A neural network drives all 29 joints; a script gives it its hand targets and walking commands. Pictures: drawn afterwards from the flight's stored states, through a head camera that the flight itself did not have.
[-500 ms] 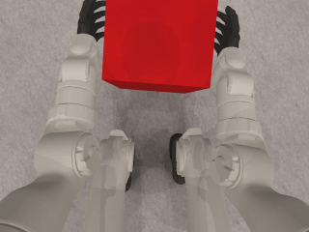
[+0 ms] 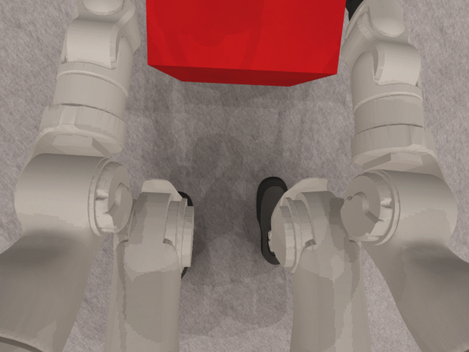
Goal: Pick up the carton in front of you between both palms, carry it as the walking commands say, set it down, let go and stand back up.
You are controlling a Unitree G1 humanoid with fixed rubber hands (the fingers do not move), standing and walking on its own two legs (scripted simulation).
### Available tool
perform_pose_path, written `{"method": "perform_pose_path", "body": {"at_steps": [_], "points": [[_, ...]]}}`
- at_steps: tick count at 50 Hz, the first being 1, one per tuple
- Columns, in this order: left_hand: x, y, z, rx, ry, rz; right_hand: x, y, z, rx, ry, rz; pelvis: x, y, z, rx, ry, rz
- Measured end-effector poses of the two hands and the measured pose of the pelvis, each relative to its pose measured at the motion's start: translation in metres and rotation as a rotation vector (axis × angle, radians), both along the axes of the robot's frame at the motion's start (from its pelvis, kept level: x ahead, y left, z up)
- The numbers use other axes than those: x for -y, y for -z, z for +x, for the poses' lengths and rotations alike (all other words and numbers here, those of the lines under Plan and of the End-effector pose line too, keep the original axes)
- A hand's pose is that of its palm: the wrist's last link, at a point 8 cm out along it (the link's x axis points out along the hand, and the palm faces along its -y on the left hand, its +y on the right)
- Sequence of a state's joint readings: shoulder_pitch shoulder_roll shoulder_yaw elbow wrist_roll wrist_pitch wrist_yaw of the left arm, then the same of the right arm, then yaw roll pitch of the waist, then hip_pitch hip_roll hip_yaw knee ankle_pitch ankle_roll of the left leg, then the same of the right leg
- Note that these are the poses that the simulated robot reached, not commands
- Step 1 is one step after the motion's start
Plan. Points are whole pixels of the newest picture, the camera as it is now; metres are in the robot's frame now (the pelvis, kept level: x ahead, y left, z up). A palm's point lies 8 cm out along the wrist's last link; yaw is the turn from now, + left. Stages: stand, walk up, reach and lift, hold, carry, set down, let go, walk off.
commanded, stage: set down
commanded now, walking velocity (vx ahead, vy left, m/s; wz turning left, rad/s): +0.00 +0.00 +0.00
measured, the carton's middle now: (242, 6) +0.55 -0.02 -0.23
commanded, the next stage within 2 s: none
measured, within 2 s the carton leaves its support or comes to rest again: rests again in 0.52 s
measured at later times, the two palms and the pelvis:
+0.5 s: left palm out of the picture +0.54 +0.13 -0.18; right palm (361, 14) +0.53 -0.17 -0.17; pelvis -0.01 +0.00 -0.01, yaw +1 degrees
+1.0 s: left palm out of the picture +0.54 +0.14 -0.19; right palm (362, 17) +0.53 -0.18 -0.18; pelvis -0.01 +0.00 -0.02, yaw +0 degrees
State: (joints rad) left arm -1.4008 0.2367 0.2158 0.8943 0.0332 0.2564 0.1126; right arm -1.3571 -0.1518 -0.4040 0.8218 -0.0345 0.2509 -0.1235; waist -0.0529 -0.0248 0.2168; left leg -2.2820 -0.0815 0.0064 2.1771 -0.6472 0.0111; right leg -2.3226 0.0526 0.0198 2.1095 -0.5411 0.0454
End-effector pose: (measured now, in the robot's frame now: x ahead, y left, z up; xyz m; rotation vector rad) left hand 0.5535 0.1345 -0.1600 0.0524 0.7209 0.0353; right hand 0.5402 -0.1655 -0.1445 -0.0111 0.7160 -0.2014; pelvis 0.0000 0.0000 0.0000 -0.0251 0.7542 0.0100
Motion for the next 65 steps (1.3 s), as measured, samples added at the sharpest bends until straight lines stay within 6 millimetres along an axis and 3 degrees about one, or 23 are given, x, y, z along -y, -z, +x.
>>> {"method": "perform_pose_path", "body": {"at_steps": [15,32,51,58,62,65], "points": [[-0.004,0.013,-0.011,-0.037,0.011,0.011,-0.001,0.014,-0.009,-0.039,-0.031,0.014,0.001,0.011,-0.004,0.051,-0.008,0.001],[0.001,0.021,-0.011,-0.026,0.060,-0.051,0.011,0.031,-0.010,-0.050,-0.050,0.014,0.004,0.018,-0.008,0.126,-0.004,0.002],[-0.002,0.029,-0.013,0.004,0.100,-0.044,0.013,0.035,-0.012,-0.039,-0.069,0.015,0.003,0.020,-0.014,0.187,0.000,-0.004],[-0.037,0.047,-0.017,-0.024,0.006,0.041,0.030,0.055,-0.026,-0.073,0.006,-0.024,0.002,0.019,-0.013,0.199,-0.003,-0.011],[-0.054,0.036,-0.008,0.000,-0.015,0.058,0.033,0.050,-0.017,-0.036,0.009,-0.018,0.003,0.021,-0.009,0.186,-0.009,-0.009],[-0.055,0.021,0.002,0.028,-0.014,0.055,0.033,0.041,-0.010,-0.005,0.011,-0.010,0.003,0.022,-0.007,0.167,-0.014,-0.006]]}}
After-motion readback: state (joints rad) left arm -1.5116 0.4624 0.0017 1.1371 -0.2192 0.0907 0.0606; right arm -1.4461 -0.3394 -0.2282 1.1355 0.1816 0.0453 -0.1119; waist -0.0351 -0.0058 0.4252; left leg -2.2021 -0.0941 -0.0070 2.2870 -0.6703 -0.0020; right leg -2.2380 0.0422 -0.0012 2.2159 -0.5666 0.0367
